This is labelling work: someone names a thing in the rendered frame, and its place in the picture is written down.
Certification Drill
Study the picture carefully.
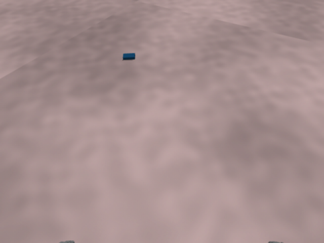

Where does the small box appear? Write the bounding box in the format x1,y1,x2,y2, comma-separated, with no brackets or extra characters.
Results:
123,53,135,60

